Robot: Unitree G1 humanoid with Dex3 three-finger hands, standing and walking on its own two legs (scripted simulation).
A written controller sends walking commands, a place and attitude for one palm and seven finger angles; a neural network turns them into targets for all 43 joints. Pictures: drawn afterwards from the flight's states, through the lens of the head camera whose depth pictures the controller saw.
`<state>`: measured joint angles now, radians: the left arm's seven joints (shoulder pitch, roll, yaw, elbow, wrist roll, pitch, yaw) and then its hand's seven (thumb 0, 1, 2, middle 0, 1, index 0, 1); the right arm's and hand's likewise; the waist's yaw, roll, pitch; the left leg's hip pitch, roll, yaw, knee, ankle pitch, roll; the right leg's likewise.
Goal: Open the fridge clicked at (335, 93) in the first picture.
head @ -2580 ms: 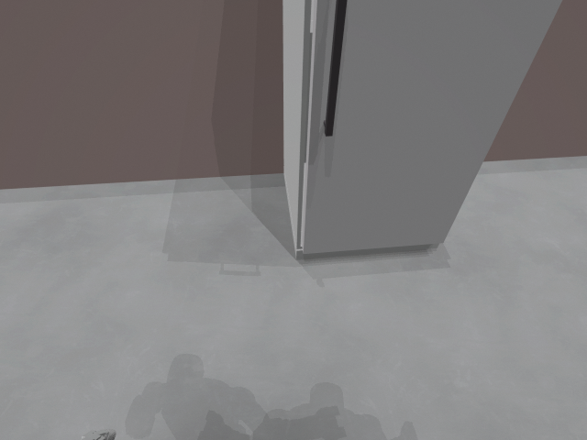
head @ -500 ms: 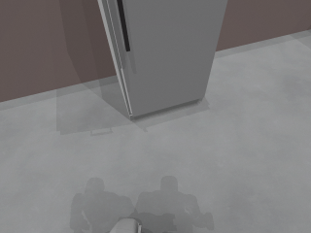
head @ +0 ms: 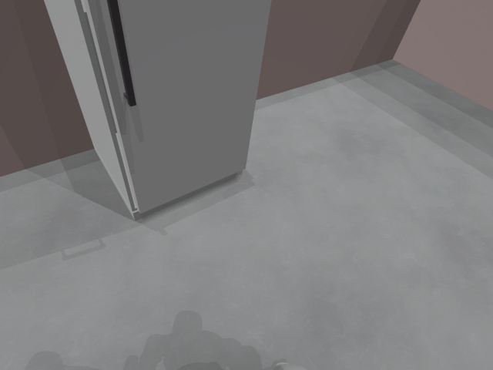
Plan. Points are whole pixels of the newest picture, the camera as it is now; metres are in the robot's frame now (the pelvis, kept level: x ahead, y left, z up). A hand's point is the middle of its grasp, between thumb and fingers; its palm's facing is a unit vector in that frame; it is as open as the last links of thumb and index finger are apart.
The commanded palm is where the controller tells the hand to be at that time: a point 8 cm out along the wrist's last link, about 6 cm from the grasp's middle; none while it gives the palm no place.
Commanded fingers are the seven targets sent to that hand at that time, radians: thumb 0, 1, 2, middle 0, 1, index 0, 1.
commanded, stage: walk to a spot facing it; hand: left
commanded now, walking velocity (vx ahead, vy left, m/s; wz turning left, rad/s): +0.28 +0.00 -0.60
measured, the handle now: (114, 23) +0.86 +0.44 +0.15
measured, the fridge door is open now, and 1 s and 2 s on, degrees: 0 0 0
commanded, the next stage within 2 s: turn to face it in 0.90 s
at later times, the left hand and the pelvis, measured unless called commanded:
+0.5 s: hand (240, 287) +0.34 +0.02 -0.19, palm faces -0.42 -0.90 -0.16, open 7.4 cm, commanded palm none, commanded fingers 0.00 0.90 0.90 -0.20 -0.30 -0.20 -0.30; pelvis +0.12 -0.08 -0.03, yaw -19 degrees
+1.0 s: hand (221, 279) +0.36 +0.07 -0.21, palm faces -0.34 -0.93 -0.14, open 7.4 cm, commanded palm none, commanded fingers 0.00 0.90 0.90 -0.20 -0.30 -0.20 -0.30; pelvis +0.34 -0.11 -0.02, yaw -28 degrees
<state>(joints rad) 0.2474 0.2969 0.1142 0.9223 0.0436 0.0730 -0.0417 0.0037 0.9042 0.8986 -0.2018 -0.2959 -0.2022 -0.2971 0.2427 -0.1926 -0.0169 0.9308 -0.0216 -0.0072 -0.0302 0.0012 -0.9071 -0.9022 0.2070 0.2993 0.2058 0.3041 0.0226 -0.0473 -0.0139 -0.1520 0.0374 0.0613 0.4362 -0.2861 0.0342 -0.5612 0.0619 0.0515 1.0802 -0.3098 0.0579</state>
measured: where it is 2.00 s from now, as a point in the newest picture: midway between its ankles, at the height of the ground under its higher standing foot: (268, 340)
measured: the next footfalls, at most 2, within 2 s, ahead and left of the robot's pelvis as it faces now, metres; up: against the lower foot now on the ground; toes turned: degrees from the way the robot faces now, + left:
right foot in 0.46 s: +0.21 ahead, -0.21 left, +0.00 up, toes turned -27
left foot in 0.96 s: +0.48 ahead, -0.08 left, +0.00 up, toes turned -17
